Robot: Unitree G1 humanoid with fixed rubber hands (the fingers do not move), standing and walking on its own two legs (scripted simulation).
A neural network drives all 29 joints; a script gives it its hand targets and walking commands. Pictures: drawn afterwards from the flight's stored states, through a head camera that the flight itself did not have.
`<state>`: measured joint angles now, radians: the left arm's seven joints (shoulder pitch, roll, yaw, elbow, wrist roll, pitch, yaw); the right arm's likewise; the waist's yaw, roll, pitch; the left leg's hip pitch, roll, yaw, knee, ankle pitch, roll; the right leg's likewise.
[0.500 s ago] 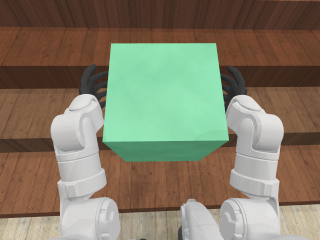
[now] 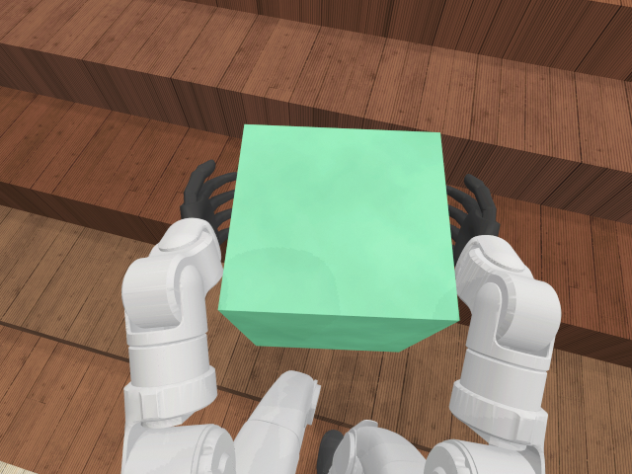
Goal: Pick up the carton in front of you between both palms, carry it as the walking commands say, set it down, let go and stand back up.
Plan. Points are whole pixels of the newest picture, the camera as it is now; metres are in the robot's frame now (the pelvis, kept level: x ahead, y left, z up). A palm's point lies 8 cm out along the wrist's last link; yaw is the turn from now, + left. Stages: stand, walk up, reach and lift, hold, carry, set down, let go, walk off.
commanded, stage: carry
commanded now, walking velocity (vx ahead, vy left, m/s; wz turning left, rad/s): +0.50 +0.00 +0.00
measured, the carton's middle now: (333, 256) +0.35 +0.05 +0.01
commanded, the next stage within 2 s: none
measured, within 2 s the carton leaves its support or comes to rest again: neither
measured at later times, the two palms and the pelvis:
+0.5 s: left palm out of the picture +0.68 -0.02 +0.33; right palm out of the picture +0.61 -0.32 +0.32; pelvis +0.30 -0.07 +0.17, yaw -5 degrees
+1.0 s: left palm out of the picture +0.98 -0.15 +0.34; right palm out of the picture +0.93 -0.45 +0.32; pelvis +0.60 -0.24 +0.25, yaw -5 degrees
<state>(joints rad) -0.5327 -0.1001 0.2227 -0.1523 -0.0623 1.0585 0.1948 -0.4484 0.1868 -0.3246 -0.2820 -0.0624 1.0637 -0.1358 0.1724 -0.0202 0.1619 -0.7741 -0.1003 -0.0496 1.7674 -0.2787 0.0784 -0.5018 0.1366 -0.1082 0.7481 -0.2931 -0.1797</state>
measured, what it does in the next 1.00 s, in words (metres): climbs: left foot 0.17 m higher, then right foot 0.18 m higher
